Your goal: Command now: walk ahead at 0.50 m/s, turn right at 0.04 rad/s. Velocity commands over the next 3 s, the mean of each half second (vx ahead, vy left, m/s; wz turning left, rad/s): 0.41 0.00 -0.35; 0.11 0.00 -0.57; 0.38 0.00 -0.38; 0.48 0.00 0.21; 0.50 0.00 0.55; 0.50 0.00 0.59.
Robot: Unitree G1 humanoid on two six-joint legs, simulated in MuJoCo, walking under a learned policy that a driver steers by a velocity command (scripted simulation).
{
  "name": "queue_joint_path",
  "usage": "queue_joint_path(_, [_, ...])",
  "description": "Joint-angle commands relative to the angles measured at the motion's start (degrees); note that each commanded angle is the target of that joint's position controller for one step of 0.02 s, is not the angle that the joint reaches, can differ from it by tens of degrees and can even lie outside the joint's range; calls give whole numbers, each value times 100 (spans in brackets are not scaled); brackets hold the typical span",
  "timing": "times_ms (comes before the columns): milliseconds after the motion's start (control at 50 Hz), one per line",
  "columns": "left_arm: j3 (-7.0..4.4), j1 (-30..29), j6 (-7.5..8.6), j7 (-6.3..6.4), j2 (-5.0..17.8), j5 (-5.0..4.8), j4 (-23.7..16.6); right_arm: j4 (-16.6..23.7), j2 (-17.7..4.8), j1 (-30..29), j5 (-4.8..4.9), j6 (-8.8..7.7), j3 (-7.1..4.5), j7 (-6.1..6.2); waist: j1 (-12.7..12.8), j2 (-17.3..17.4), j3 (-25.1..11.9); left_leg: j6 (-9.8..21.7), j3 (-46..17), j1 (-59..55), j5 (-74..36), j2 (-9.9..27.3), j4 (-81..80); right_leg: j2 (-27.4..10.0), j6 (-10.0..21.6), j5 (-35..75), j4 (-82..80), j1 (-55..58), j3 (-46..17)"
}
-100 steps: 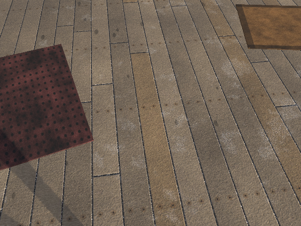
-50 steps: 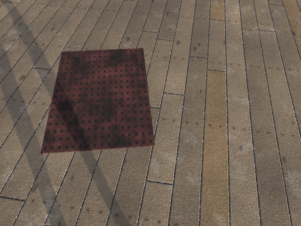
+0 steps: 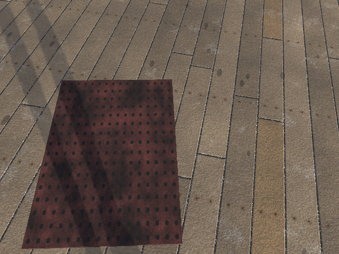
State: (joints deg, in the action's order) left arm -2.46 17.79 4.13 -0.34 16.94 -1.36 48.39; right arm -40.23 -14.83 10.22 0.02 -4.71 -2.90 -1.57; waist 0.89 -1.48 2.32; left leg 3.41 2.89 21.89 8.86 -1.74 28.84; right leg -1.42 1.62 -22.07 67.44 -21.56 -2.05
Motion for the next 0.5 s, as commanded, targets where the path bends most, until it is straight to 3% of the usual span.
queue_joint_path(20, [-146,-86,56,9,507,24,-471,179,-566,295,-56,-106,-164,13,-55,582,-557,1015,-1986,-1569,-445,1556,-1730,-634,-26,579,-20,-1420,-296])
queue_joint_path(60, [-119,2,-84,28,336,3,-401,58,-624,292,-29,-196,-192,22,36,576,-394,1042,-1489,-1252,-697,1526,-2013,-672,-117,794,-262,-1382,-287])
queue_joint_path(100, [-122,-315,-140,46,314,8,-494,-76,-731,396,-74,-227,-233,67,-30,460,-173,1012,-1078,-1211,-886,1513,-2184,-662,-202,1275,-686,-1695,-402])
queue_joint_path(200, [-104,-1044,-76,-55,213,25,-674,-270,-864,504,-59,-201,-252,152,-286,439,37,688,-95,-1416,-1158,1307,-2290,-470,-184,2783,-2271,-1654,-222])
queue_joint_path(260, [-51,-1576,-65,-146,110,25,-891,-454,-958,781,-24,-145,-280,186,-525,347,212,637,138,-1891,-1172,1481,-2239,-421,-100,2921,-2861,-1757,-30])
queue_joint_path(300, [-52,-1819,-59,-226,111,69,-1069,-525,-979,785,5,-38,-286,215,-550,318,320,564,342,-2221,-2086,1530,-1849,-317,-16,2661,-3214,-1793,147])
queue_joint_path(340, [-107,-1770,-53,-314,210,106,-1214,-519,-1108,700,55,89,-320,285,-431,502,120,424,455,-2511,-3408,1594,-1242,-114,102,2154,-3344,-1532,402])
queue_joint_path(380, [-249,-1074,-56,-361,471,115,-1137,-441,-1244,531,109,196,-364,389,-51,725,-382,216,552,-2606,-4787,1518,-183,272,288,1709,-3427,-652,674])
queue_joint_path(400, [-396,-288,-48,-325,725,108,-942,-379,-1200,415,119,242,-347,425,361,590,-772,21,688,-2334,-4674,1283,881,495,457,2137,-3867,341,694])
queue_joint_path(420, [-547,335,-75,-202,1172,122,-853,-270,-1045,548,23,206,-274,433,615,-1,-1270,-327,733,-1196,-2958,926,2498,-55,784,3947,-3973,1859,-160])
queue_joint_path(440, [-578,161,-135,-88,1689,159,-976,-130,-291,1353,-307,99,-43,303,-116,-1534,-1977,-737,438,1162,3030,-53,4655,-1600,1837,6693,-3249,4011,-2325])
queue_joint_path(460, [-508,313,-139,-106,1419,189,-1224,-175,-730,1310,-118,-20,-49,196,317,-905,-3251,-719,-839,1545,3267,-213,5564,-2106,2455,5620,-3875,4396,-3650])
queue_joint_path(480, [-454,6,-161,-115,1134,176,-1310,-15,-1014,570,110,-35,-137,176,472,-352,-2645,-607,-978,1819,2660,101,5450,-1733,2140,4911,-4153,3849,-2925])
queue_joint_path(500, [-399,-372,-190,-89,908,61,-1316,107,-952,241,96,-1,-117,234,299,24,-1820,-588,-825,2000,2139,310,5003,-1439,1827,4277,-4326,2993,-2385])
